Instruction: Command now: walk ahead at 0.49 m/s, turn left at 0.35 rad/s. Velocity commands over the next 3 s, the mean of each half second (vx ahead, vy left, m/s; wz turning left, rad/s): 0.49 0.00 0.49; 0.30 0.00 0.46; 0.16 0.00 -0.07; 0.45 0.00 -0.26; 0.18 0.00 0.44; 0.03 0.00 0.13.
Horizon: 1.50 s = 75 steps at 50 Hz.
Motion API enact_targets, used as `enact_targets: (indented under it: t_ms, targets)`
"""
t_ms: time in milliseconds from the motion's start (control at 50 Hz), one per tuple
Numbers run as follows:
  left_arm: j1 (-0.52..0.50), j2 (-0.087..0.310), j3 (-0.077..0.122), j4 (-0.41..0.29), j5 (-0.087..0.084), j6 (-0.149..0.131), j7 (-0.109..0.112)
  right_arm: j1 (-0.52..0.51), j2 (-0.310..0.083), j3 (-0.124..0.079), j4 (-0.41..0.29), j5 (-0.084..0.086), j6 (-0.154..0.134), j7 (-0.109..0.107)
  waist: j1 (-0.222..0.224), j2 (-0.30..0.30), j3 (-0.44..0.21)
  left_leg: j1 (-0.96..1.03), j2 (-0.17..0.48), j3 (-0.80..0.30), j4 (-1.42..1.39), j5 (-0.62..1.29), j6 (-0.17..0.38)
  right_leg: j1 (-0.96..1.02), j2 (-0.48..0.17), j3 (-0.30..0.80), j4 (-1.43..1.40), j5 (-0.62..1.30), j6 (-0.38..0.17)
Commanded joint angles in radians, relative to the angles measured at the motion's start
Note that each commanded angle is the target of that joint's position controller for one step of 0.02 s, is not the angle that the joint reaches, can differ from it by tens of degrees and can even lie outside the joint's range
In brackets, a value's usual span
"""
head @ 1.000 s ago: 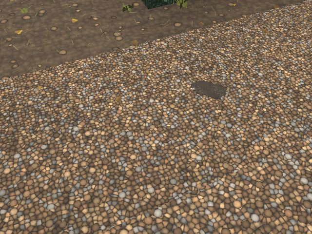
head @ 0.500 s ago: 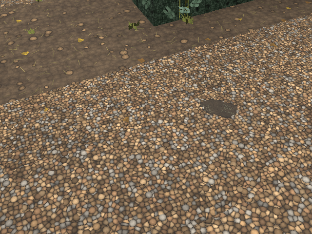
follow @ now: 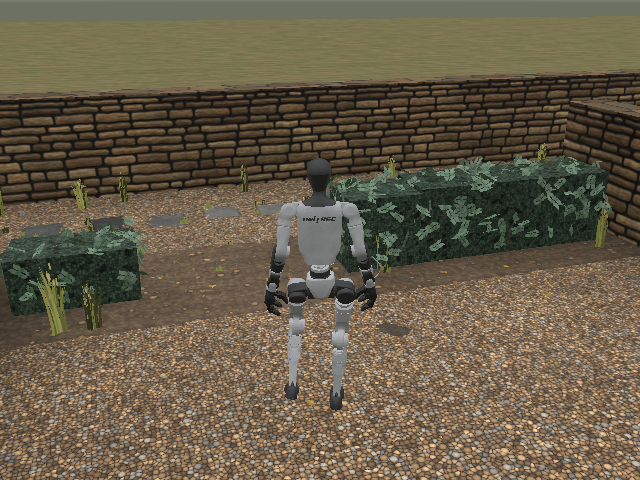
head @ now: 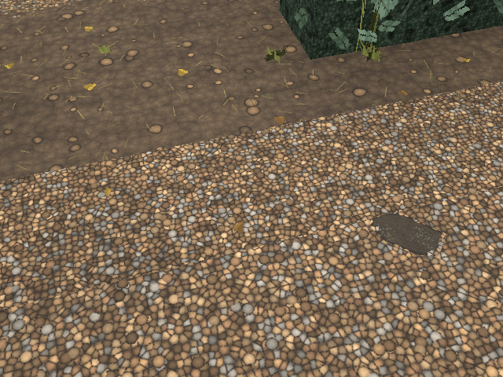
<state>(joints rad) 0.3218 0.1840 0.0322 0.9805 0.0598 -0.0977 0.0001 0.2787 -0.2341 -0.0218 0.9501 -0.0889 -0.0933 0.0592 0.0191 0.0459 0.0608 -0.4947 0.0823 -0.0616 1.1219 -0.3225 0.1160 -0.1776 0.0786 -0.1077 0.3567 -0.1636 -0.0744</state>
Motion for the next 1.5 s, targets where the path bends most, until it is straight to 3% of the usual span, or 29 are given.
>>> enact_targets:
  t_ms: [20, 60, 200, 400, 440, 460, 480, 500, 520, 540, 580, 620, 680, 720, 780, 800, 820, 840, 900, 980, 1020, 1040, 1100, 1120, 1140, 1180, 1200, 1260, 1500]
  targets:
    - [-0.005, 0.036, -0.007, -0.030, 0.017, -0.038, 0.002, 0.039, 0.020, 0.011, -0.055, 0.004, 0.018, 0.008, -0.025, -0.070, 0.015, -0.029, 0.074, -0.018, -0.104, 0.134, -0.029, -0.098, -0.282, 0.145, -0.269, 0.085, -0.162]
    - [0.055, 0.056, 0.003, 0.005, 0.061, -0.041, 0.005, 0.076, 0.049, 0.027, -0.058, -0.008, 0.025, 0.032, -0.026, -0.059, 0.008, -0.037, 0.070, -0.022, -0.055, 0.328, -0.039, -0.114, -0.278, 0.087, -0.198, 0.160, -0.156]
    - [0.250, 0.003, -0.062, 0.098, 0.059, -0.052, -0.007, -0.148, 0.004, 0.028, -0.160, 0.000, 0.043, 0.027, 0.045, -0.049, 0.077, -0.148, 0.098, -0.043, -0.435, 0.838, -0.049, -0.011, -0.288, 0.033, 0.002, 0.021, -0.152]
    - [0.429, 0.055, -0.058, 0.163, -0.007, 0.002, 0.054, -0.355, -0.012, 0.034, -0.168, -0.020, 0.040, 0.021, 0.150, 0.009, 0.156, -0.082, 0.083, 0.068, -0.808, 0.615, -0.070, 0.226, -0.293, 0.012, 0.237, 0.029, -0.055]
    - [0.413, 0.105, -0.044, 0.164, 0.020, 0.025, 0.029, -0.160, -0.074, 0.001, -0.080, -0.003, 0.026, -0.003, 0.057, 0.055, 0.063, 0.197, 0.030, 0.131, -0.868, 0.686, -0.051, 0.196, -0.270, -0.032, 0.463, 0.217, -0.023]
    - [0.395, 0.124, -0.047, 0.162, 0.073, 0.036, -0.005, 0.112, -0.147, -0.041, 0.004, 0.018, 0.012, -0.016, -0.059, 0.054, -0.019, 0.591, 0.013, 0.138, -0.786, 0.819, -0.005, -0.008, -0.265, -0.052, 0.664, 0.225, 0.033]
    - [0.494, 0.010, -0.072, 0.145, 0.070, 0.022, -0.055, 0.390, -0.288, -0.081, 0.059, 0.014, 0.012, -0.014, -0.091, 0.194, -0.330, 1.210, 0.094, 0.055, -0.399, 1.315, 0.165, -0.339, -0.167, -0.113, 0.991, -0.043, 0.129]
    - [0.495, 0.016, -0.091, 0.110, 0.052, 0.017, -0.094, 0.546, -0.289, -0.093, 0.119, 0.018, 0.020, 0.002, -0.176, 0.213, -0.622, 1.562, 0.302, -0.220, -0.286, 1.536, 0.390, -0.530, -0.092, -0.024, 1.432, -0.653, 0.192]
    - [0.179, 0.127, -0.052, 0.012, -0.002, 0.000, -0.109, 0.643, -0.222, -0.086, 0.163, 0.013, 0.024, -0.004, -0.310, 0.055, -0.493, 1.500, 0.298, -0.352, -0.438, 1.193, 0.348, -0.805, -0.059, 0.050, 1.579, -0.681, 0.183]
    - [-0.019, 0.126, -0.042, -0.078, -0.021, -0.030, -0.094, 0.547, -0.226, -0.087, 0.145, 0.023, 0.027, -0.023, -0.299, 0.045, -0.298, 1.253, 0.257, -0.328, -0.548, 0.870, 0.296, -0.932, -0.103, 0.089, 1.543, -0.668, 0.154]
    - [-0.088, 0.146, -0.032, -0.144, 0.011, -0.047, -0.043, 0.256, -0.119, -0.045, 0.049, 0.019, 0.028, -0.022, -0.135, -0.039, -0.117, 0.690, 0.255, -0.318, -0.676, 0.701, 0.276, -0.766, -0.216, 0.171, 1.278, -0.548, 0.107]
    - [-0.053, 0.037, -0.054, -0.137, 0.023, -0.032, 0.000, 0.019, -0.049, -0.005, -0.032, 0.023, -0.011, -0.012, 0.020, -0.067, 0.025, 0.145, 0.221, -0.247, -0.869, 0.605, 0.258, -0.444, -0.266, 0.202, 0.772, -0.276, 0.065]
    - [0.051, 0.049, -0.065, -0.117, -0.016, 0.015, -0.022, -0.098, -0.178, -0.038, -0.084, 0.030, -0.030, 0.028, 0.096, 0.007, 0.009, -0.151, 0.096, -0.176, -0.925, 0.379, 0.208, -0.096, -0.187, 0.119, 0.431, -0.052, 0.056]
    - [-0.001, 0.074, -0.071, -0.132, -0.034, 0.020, -0.028, -0.087, -0.188, -0.053, -0.105, 0.027, -0.027, 0.052, 0.073, -0.007, 0.007, -0.122, 0.079, -0.202, -0.878, 0.296, 0.174, -0.047, -0.144, 0.113, 0.277, 0.226, 0.054]
    - [-0.022, 0.228, -0.012, -0.138, -0.043, -0.035, -0.018, -0.038, -0.160, -0.057, -0.122, 0.029, -0.040, 0.043, 0.078, -0.038, -0.073, -0.032, -0.022, -0.158, -0.662, 0.446, 0.047, 0.090, -0.107, 0.097, 0.225, 0.367, -0.010]
    - [0.046, 0.315, 0.020, -0.133, -0.042, -0.056, -0.011, -0.060, -0.121, -0.044, -0.160, 0.031, -0.050, 0.043, 0.120, -0.103, -0.138, -0.077, -0.107, -0.094, -0.513, 0.467, -0.040, 0.244, -0.169, 0.126, 0.234, 0.703, -0.087]
    - [0.154, 0.420, 0.036, -0.144, -0.048, -0.063, -0.003, 0.050, 0.013, -0.011, -0.205, 0.064, -0.052, 0.033, 0.096, -0.332, -0.407, -0.095, -0.238, 0.018, -0.242, 0.039, -0.138, 0.497, -0.474, 0.441, 0.096, 1.090, -0.345]
    - [0.142, 0.380, 0.029, -0.146, -0.020, -0.052, -0.016, 0.125, -0.015, -0.024, -0.184, 0.068, -0.040, 0.012, 0.058, -0.332, -0.439, -0.124, -0.220, 0.014, 0.025, -0.410, -0.167, 0.477, -0.608, 0.627, 0.052, 1.221, -0.458]
    - [-0.200, 0.185, -0.007, -0.226, -0.076, -0.032, -0.015, 0.114, -0.087, -0.041, -0.156, 0.015, 0.015, -0.058, -0.055, -0.160, -0.245, -0.048, -0.035, -0.012, 0.074, -0.372, -0.206, 0.058, -0.430, 0.397, -0.062, 0.451, -0.230]
    - [-0.317, 0.265, 0.034, -0.280, -0.026, -0.043, 0.004, 0.092, -0.036, -0.014, -0.170, 0.041, 0.041, -0.035, -0.100, -0.108, -0.213, 0.166, -0.061, 0.116, -0.045, -0.199, -0.261, -0.122, -0.300, 0.148, -0.079, 0.711, -0.189]
    - [-0.256, 0.286, 0.053, -0.264, -0.043, -0.041, 0.015, 0.012, -0.073, -0.016, -0.197, 0.045, 0.063, -0.021, -0.049, -0.128, -0.223, 0.138, -0.056, 0.120, -0.191, -0.136, -0.269, -0.019, -0.322, 0.177, -0.060, 0.722, -0.195]
    - [-0.159, 0.137, 0.013, -0.191, -0.064, 0.035, 0.006, -0.043, -0.052, -0.020, -0.184, 0.157, 0.108, -0.057, 0.000, -0.118, -0.252, 0.045, -0.072, 0.054, -0.397, -0.104, -0.185, 0.172, -0.322, 0.174, 0.076, 0.857, -0.132]
    - [-0.154, 0.211, 0.034, -0.189, -0.078, 0.119, -0.006, -0.002, -0.054, -0.013, -0.172, 0.121, 0.157, -0.055, -0.028, -0.245, -0.254, 0.241, -0.119, 0.124, -0.615, 0.093, -0.118, 0.053, -0.319, 0.180, 0.104, 0.648, -0.090]
    - [-0.172, 0.200, 0.031, -0.199, -0.074, 0.131, -0.010, -0.007, -0.066, -0.010, -0.166, 0.101, 0.161, -0.050, -0.032, -0.211, -0.251, 0.348, -0.096, 0.088, -0.715, 0.194, -0.093, -0.071, -0.308, 0.192, 0.070, 0.301, -0.036]
    - [-0.206, 0.174, 0.011, -0.204, -0.021, 0.067, -0.063, 0.081, -0.153, -0.041, -0.156, 0.063, 0.112, -0.019, -0.076, 0.002, -0.086, 0.477, -0.043, 0.035, -0.638, 0.281, -0.043, -0.393, -0.290, 0.277, 0.015, -0.139, -0.033]
    - [-0.172, 0.263, 0.062, -0.166, -0.043, 0.037, -0.062, 0.119, -0.191, -0.056, -0.116, 0.055, 0.028, 0.015, -0.102, 0.107, 0.052, 0.255, 0.208, -0.336, -0.934, -0.560, 0.139, -0.424, -0.124, 0.050, 0.202, -0.283, 0.154]
    - [-0.219, 0.262, 0.070, -0.178, -0.036, 0.037, -0.040, 0.152, -0.298, -0.098, -0.101, 0.049, 0.007, -0.008, -0.136, 0.163, 0.059, 0.306, 0.250, -0.397, -1.019, -0.540, 0.163, -0.484, -0.078, 0.038, 0.340, -0.280, 0.162]
    - [-0.183, 0.185, 0.059, -0.161, -0.002, 0.020, 0.019, -0.050, -0.096, -0.035, -0.171, 0.024, -0.042, -0.046, -0.044, 0.113, -0.019, 0.451, 0.239, -0.336, -1.050, -0.282, 0.111, -0.551, -0.049, 0.275, 0.646, -0.211, 0.056]
    - [-0.137, 0.112, 0.039, -0.159, -0.001, 0.005, -0.070, 0.149, -0.119, -0.013, -0.041, 0.024, -0.013, -0.070, -0.080, 0.084, 0.070, 0.551, 0.262, 0.046, -1.084, -0.063, 0.076, -0.389, -0.139, 0.109, 0.283, -0.043, 0.024]
